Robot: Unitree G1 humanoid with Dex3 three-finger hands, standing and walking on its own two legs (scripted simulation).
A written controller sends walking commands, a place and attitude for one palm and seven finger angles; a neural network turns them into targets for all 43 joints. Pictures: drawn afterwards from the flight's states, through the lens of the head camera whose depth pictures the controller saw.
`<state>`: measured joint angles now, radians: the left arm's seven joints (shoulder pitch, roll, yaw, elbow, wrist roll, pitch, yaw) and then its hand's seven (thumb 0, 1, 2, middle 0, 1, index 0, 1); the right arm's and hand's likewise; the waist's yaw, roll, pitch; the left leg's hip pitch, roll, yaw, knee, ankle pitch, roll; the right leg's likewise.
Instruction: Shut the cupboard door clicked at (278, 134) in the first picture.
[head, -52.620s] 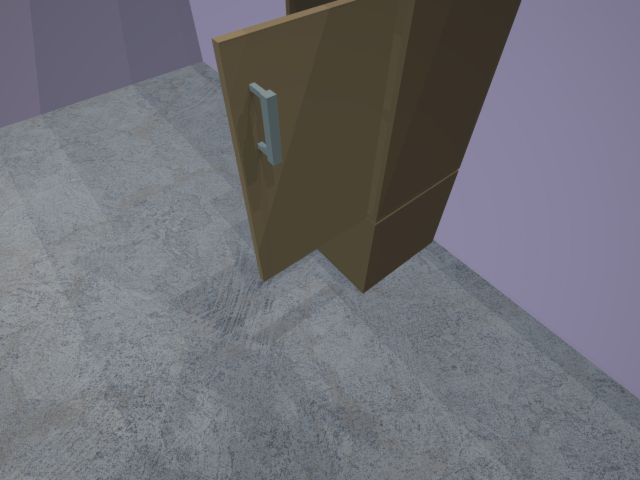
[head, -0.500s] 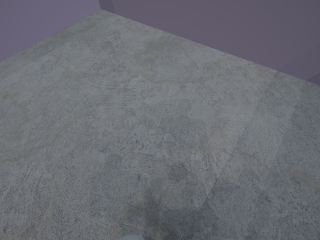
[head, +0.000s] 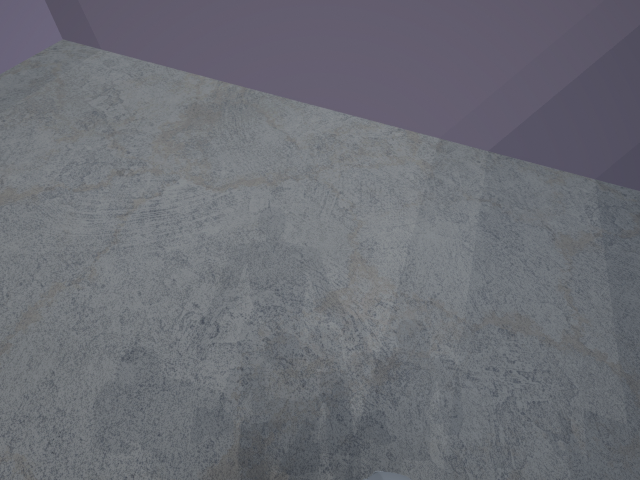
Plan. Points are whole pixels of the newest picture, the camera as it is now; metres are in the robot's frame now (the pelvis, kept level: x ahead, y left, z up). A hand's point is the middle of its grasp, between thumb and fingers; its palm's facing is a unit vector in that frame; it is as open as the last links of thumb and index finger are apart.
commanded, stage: turn to face it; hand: left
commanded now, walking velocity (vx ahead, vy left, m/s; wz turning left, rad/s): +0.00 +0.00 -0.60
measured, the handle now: out of the picture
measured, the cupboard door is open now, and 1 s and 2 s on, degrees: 11 11 11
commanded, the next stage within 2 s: none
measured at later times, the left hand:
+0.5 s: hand (209, 464) +0.16 +0.17 -0.17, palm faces -0.26 -0.94 -0.21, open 7.4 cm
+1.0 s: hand (273, 402) +0.24 +0.09 -0.15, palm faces -0.56 -0.78 -0.29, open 7.4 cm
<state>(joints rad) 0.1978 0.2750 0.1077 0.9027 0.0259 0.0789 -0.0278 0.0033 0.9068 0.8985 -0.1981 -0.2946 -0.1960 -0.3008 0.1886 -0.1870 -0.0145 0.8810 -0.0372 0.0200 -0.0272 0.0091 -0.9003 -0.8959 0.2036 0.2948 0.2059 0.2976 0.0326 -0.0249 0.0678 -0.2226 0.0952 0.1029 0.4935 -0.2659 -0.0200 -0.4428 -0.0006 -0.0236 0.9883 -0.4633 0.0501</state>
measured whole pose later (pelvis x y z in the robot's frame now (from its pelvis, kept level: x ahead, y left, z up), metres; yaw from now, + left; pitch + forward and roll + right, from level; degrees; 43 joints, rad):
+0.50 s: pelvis +0.04 +0.00 +0.00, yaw -18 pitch +1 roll +0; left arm 0.22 0.22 0.06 0.91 0.03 0.05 -0.01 0.00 0.90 0.90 -0.20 -0.30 -0.20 -0.30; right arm 0.17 -0.24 -0.05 0.88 -0.01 0.04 -0.02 0.01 -0.90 -0.90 0.20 0.29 0.20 0.30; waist 0.01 -0.03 0.08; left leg -0.36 0.03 0.02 0.65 -0.34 -0.08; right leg -0.26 0.04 0.13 0.53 -0.28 0.01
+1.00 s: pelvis +0.04 -0.02 -0.01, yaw -36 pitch +0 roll +0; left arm 0.17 0.21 0.06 0.89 0.02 0.04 -0.01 0.00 0.90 0.90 -0.20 -0.29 -0.20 -0.30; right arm 0.23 -0.27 -0.06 0.92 -0.02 0.07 -0.02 0.01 -0.90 -0.90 0.20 0.29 0.20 0.30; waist -0.01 0.07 0.08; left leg -0.41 0.11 0.08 1.02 -0.51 -0.07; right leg -0.26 0.01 -0.03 0.57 -0.31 -0.03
